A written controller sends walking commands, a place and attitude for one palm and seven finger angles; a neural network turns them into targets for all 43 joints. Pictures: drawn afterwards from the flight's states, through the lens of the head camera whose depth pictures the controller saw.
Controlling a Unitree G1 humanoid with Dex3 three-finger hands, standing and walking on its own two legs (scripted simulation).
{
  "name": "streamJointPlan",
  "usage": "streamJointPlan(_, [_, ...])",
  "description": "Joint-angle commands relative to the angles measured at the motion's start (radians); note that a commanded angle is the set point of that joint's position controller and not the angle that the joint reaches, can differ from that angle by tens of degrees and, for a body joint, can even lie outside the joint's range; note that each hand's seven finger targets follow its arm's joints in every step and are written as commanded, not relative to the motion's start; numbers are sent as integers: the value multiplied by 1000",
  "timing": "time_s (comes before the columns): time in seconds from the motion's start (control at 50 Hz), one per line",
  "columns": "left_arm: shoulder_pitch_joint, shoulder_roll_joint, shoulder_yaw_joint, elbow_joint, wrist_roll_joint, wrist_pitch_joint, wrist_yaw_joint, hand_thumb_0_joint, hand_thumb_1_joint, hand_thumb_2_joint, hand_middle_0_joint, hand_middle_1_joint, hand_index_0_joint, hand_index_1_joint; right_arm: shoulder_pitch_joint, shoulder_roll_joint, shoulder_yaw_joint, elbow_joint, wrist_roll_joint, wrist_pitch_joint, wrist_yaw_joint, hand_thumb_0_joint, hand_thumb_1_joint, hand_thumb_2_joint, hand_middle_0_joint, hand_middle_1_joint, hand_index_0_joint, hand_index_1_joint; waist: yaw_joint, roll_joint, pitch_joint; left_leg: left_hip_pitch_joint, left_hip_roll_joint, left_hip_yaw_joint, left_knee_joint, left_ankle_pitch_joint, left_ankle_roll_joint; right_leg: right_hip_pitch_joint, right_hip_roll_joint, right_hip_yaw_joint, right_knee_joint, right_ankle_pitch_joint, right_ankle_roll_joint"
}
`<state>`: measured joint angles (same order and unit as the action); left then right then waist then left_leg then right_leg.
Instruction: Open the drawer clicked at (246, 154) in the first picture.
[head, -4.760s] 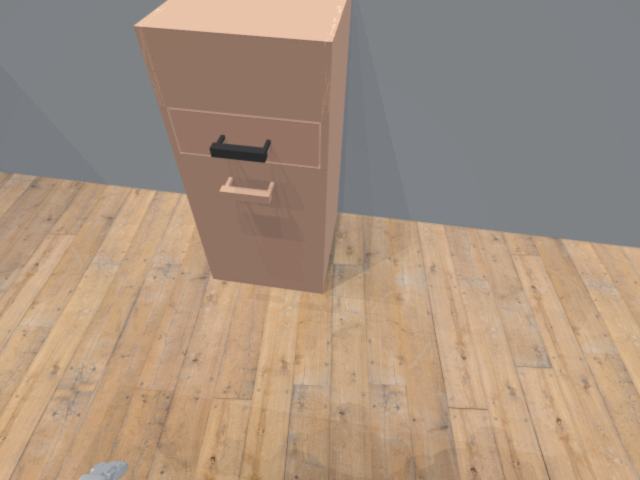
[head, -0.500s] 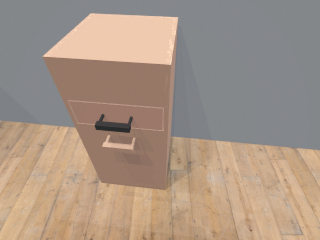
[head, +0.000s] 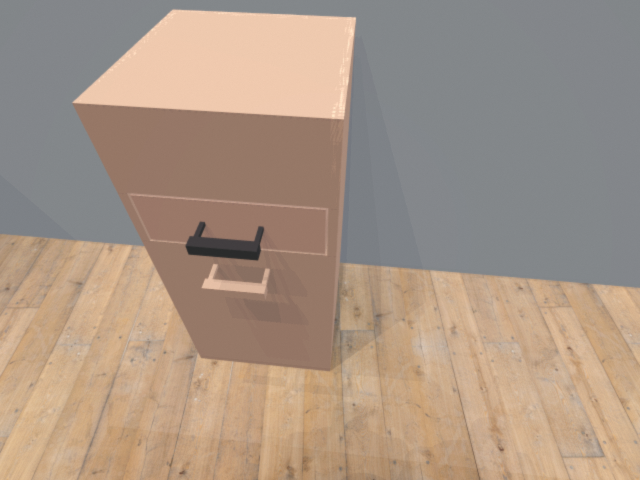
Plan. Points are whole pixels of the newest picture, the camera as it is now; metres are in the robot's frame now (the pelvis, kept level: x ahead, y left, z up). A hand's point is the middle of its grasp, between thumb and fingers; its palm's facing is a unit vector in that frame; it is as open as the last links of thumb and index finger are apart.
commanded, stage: come to a stop and stand still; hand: left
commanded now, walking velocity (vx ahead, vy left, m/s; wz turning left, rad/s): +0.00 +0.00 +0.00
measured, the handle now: (227, 238) +0.56 +0.22 -0.10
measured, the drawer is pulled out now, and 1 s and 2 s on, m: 0.00 0.00 0.00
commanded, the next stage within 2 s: look again from close up in 0.66 s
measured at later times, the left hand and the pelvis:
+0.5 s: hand out of the picture +0.02 +0.17 -0.17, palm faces +0.01 -0.98 -0.20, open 7.3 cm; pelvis +0.02 +0.00 +0.01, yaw -1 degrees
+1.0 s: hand out of the picture +0.00 +0.13 -0.17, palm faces +0.03 -0.99 -0.15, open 7.3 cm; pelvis +0.02 -0.02 +0.01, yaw -1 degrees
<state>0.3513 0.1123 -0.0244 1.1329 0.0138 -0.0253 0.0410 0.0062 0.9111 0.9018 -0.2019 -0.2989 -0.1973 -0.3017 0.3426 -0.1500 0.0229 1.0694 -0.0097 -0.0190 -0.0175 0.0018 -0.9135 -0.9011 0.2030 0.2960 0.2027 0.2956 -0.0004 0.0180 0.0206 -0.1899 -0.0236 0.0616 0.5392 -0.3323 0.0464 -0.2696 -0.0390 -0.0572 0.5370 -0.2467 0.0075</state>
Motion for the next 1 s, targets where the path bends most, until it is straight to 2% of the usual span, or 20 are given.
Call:
streamJointPlan(0.0, [37, 100, 14, -32, -4, -15, 2, 0, 900, 900, -200, -300, -200, -300, 60, -71, -8, -40, 0, -25, -11, 0, -900, -900, 200, 300, 200, 300, -9, 3, 24, -70, 124, -128, -139, 242, 5, 81, -65, 84, -67, 132, -63])
streamJointPlan(0.02, [30, 100, 13, -25, -4, -12, 1, 0, 900, 900, -200, -300, -200, -300, 63, -75, -9, -33, 0, -23, -13, 0, -900, -900, 200, 300, 200, 300, -9, -19, 47, -77, 127, -127, -148, 239, 8, 78, -63, 78, -72, 127, -59])
streamJointPlan(0.12, [21, 102, 16, -31, -4, -3, 0, 0, 900, 900, -200, -300, -200, -300, 56, -85, -7, -13, -1, -20, -13, 0, -900, -900, 200, 300, 200, 300, -5, -11, 104, -84, 124, -121, -200, 189, 4, 71, -59, 80, -91, 106, -51])
streamJointPlan(0.32, [-1, 110, 25, -44, -6, 0, -2, 0, 900, 900, -200, -300, -200, -300, 46, -86, -6, 22, -2, -20, -15, 0, -900, -900, 200, 300, 200, 300, 1, -31, 75, -48, 121, -105, -221, 195, 3, 114, -65, 82, -106, 152, -47])
streamJointPlan(0.4, [1, 107, 27, -43, -6, 1, -2, 0, 900, 900, -200, -300, -200, -300, 49, -83, -5, 37, -3, -20, -17, 0, -900, -900, 200, 300, 200, 300, 2, -6, 65, -30, 123, -100, -222, 221, 1, 120, -67, 82, -105, 173, -48])
streamJointPlan(0.46, [2, 105, 28, -38, -7, 0, -1, 0, 900, 900, -200, -300, -200, -300, 52, -80, -5, 47, -3, -21, -18, 0, -900, -900, 200, 300, 200, 300, 3, -11, 54, -15, 125, -96, -218, 247, 1, 128, -68, 81, -105, 191, -48])
streamJointPlan(0.52, [1, 102, 27, -34, -6, 1, -1, 0, 900, 900, -200, -300, -200, -300, 54, -73, -5, 54, -1, -17, -19, 0, -900, -900, 200, 300, 200, 300, 0, -34, 76, -19, 125, -97, -221, 221, 0, 116, -65, 85, -113, 185, -49])
streamJointPlan(0.64, [11, 93, 28, -29, -6, 0, -2, 0, 900, 900, -200, -300, -200, -300, 59, -62, -4, 66, -1, -16, -19, 0, -900, -900, 200, 300, 200, 300, 2, -7, 76, -24, 122, -94, -222, 196, -2, 119, -66, 88, -124, 171, -51])
streamJointPlan(0.86, [31, 78, 27, -18, -5, -5, -1, 0, 900, 900, -200, -300, -200, -300, 67, -47, -7, 74, -1, -15, -22, 0, -900, -900, 200, 300, 200, 300, -3, -33, 69, -4, 121, -88, -209, 197, -5, 111, -68, 97, -138, 199, -55])
streamJointPlan(0.92, [35, 76, 28, -18, -4, -4, 0, 0, 900, 900, -200, -300, -200, -300, 66, -43, -8, 76, 0, -15, -23, 0, -900, -900, 200, 300, 200, 300, -1, -4, 79, -6, 124, -87, -213, 194, -7, 104, -64, 92, -141, 183, -55])
streamJointPlan(0.98, [39, 73, 28, -15, -4, -5, -1, 0, 900, 900, -200, -300, -200, -300, 68, -39, -9, 77, -1, -15, -24, 0, -900, -900, 200, 300, 200, 300, -1, -27, 74, -7, 121, -87, -210, 189, -7, 108, -66, 95, -142, 188, -56])
